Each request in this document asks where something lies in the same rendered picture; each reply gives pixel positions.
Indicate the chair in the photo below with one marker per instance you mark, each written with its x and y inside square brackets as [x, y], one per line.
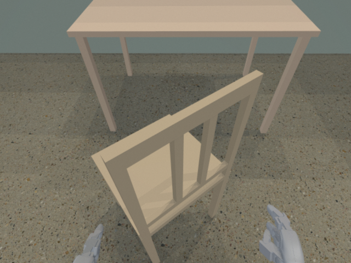
[159, 171]

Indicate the table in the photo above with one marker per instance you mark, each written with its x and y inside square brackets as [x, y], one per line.
[193, 18]

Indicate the robot left hand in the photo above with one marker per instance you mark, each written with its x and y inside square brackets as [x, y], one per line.
[91, 248]

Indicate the robot right hand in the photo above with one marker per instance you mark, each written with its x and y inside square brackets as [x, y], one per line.
[286, 247]

